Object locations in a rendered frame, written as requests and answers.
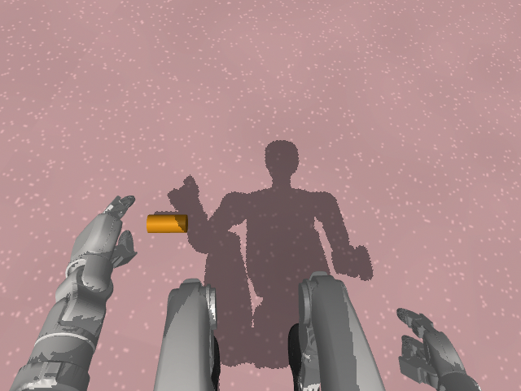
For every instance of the can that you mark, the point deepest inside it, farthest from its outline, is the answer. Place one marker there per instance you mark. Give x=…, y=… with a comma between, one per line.
x=170, y=223

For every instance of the right robot foot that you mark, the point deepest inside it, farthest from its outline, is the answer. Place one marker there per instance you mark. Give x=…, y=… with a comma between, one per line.
x=294, y=355

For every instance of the right robot hand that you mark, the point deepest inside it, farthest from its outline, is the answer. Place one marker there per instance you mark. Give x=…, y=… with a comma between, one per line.
x=428, y=361

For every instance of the right robot arm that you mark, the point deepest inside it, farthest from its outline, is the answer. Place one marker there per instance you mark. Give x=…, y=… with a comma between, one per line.
x=457, y=382

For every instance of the left robot arm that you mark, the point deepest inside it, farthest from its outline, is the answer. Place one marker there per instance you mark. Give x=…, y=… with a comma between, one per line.
x=62, y=353

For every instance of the left robot hand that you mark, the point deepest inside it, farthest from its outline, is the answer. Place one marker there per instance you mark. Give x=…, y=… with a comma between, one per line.
x=101, y=235

